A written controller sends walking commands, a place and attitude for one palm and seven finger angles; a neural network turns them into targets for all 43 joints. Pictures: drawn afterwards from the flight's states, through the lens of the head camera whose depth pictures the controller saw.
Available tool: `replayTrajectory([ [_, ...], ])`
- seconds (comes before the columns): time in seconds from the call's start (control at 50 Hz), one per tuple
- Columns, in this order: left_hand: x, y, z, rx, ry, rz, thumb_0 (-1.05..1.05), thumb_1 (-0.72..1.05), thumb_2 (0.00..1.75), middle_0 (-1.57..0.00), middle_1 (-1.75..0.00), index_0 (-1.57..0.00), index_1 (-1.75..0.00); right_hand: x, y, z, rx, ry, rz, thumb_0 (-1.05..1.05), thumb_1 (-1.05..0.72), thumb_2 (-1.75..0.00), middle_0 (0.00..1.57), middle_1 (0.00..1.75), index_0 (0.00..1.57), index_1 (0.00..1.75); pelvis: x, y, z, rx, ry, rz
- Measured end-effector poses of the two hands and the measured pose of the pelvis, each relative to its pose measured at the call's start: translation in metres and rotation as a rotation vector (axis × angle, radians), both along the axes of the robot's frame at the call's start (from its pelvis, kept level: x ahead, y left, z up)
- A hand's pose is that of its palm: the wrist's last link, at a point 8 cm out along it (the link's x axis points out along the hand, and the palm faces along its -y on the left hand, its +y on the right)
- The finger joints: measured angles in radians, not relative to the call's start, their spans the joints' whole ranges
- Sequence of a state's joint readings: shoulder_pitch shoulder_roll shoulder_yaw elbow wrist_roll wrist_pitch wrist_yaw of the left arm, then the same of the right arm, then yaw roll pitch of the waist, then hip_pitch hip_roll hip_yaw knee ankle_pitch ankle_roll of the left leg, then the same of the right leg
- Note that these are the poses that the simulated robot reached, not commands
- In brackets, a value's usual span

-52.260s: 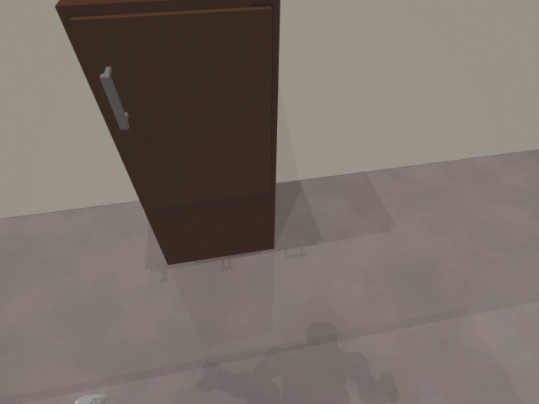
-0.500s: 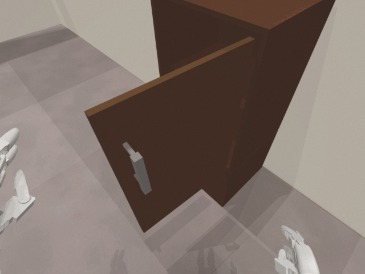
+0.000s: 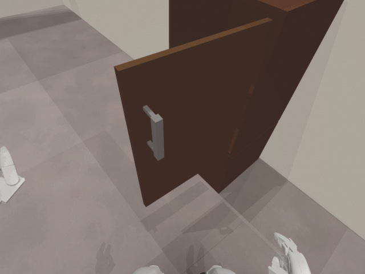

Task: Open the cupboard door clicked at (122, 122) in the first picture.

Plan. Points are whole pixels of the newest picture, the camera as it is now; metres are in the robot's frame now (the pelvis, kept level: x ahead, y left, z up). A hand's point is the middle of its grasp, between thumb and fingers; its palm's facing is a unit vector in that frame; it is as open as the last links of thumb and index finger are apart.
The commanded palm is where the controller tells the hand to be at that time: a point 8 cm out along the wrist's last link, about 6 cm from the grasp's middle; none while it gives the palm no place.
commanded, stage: step back with the hand held close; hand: left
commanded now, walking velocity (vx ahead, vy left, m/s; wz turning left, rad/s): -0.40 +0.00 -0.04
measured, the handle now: (153, 134) +0.40 +0.10 +0.08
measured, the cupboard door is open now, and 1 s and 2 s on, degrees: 86 86 86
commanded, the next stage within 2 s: stop stepping back and stand still in 0.38 s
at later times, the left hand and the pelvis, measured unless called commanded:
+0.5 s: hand (21, 231) +0.14 +0.21 +0.19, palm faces +0.28 -0.82 -0.50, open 7.4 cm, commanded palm +0.08 +0.26 +0.20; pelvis -0.09 -0.02 +0.02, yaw -5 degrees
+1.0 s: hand out of the picture +0.06 +0.24 +0.18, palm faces +0.43 -0.79 -0.43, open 7.4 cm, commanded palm +0.00 +0.28 +0.20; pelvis -0.15 -0.02 +0.02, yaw -2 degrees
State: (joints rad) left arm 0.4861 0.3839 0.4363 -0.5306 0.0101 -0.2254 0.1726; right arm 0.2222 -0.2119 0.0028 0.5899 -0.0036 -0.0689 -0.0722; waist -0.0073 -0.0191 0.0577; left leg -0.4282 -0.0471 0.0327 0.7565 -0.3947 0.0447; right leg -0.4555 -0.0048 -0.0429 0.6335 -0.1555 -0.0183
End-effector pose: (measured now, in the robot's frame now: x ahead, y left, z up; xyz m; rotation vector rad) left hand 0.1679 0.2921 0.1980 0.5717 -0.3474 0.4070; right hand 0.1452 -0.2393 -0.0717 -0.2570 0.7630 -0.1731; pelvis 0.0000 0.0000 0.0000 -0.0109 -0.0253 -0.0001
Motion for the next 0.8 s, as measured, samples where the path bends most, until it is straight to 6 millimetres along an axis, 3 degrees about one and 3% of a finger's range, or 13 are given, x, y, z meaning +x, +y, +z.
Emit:
replayTrajectory([
  [0.1, -0.014, 0.008, 0.004, 0.034, -0.014, -0.034, 0.01, 0.89, 0.90, -0.21, -0.30, -0.22, -0.30, -0.014, 0.006, 0.005, -0.036, -0.002, -0.005, 0.02, -0.91, -0.90, 0.20, 0.30, 0.21, 0.30, -0.013, 0.008, 0.000, -0.021, -0.011, 0.002],
  [0.24, -0.032, 0.021, 0.020, -0.007, -0.008, 0.020, 0.01, 0.89, 0.90, -0.21, -0.30, -0.21, -0.30, -0.027, 0.023, 0.024, 0.012, -0.015, 0.011, 0.02, -0.91, -0.90, 0.20, 0.30, 0.20, 0.30, -0.025, 0.006, 0.024, -0.054, 0.032, -0.024],
  [0.36, -0.037, -0.001, 0.012, -0.085, 0.062, -0.030, 0.01, 0.89, 0.90, -0.20, -0.30, -0.21, -0.30, -0.032, 0.022, 0.036, 0.039, -0.062, 0.045, 0.01, -0.90, -0.90, 0.20, 0.30, 0.21, 0.30, -0.049, -0.005, 0.031, -0.050, 0.077, -0.049],
  [0.44, -0.051, -0.026, 0.011, -0.009, 0.084, -0.118, 0.01, 0.89, 0.90, -0.20, -0.30, -0.21, -0.30, -0.038, 0.006, 0.031, 0.046, -0.101, 0.057, 0.01, -0.90, -0.90, 0.20, 0.30, 0.21, 0.30, -0.077, -0.019, 0.019, 0.005, 0.099, -0.083],
  [0.52, -0.067, -0.040, 0.016, 0.029, 0.100, -0.174, 0.01, 0.89, 0.90, -0.21, -0.30, -0.21, -0.30, -0.062, -0.014, 0.028, 0.027, -0.059, 0.005, 0.01, -0.91, -0.90, 0.20, 0.30, 0.21, 0.30, -0.092, -0.023, 0.021, 0.001, 0.083, -0.096],
  [0.64, -0.082, -0.029, 0.006, 0.016, 0.111, -0.126, 0.01, 0.89, 0.90, -0.21, -0.30, -0.22, -0.30, -0.103, -0.037, 0.027, -0.034, -0.049, -0.078, 0.01, -0.91, -0.90, 0.20, 0.30, 0.21, 0.30, -0.100, -0.021, 0.015, 0.007, 0.060, -0.086],
  [0.72, -0.095, -0.026, -0.002, -0.011, 0.141, -0.088, 0.01, 0.89, 0.90, -0.21, -0.30, -0.22, -0.30, -0.131, -0.042, 0.025, -0.035, -0.058, -0.088, 0.01, -0.91, -0.90, 0.20, 0.30, 0.20, 0.30, -0.119, -0.023, 0.016, 0.028, 0.035, -0.084],
  [0.8, -0.121, -0.034, 0.005, 0.007, 0.153, -0.093, 0.01, 0.89, 0.90, -0.21, -0.30, -0.21, -0.30, -0.158, -0.041, 0.021, -0.010, -0.043, -0.076, 0.01, -0.91, -0.90, 0.20, 0.30, 0.20, 0.30, -0.137, -0.027, 0.019, 0.005, 0.023, -0.058],
])
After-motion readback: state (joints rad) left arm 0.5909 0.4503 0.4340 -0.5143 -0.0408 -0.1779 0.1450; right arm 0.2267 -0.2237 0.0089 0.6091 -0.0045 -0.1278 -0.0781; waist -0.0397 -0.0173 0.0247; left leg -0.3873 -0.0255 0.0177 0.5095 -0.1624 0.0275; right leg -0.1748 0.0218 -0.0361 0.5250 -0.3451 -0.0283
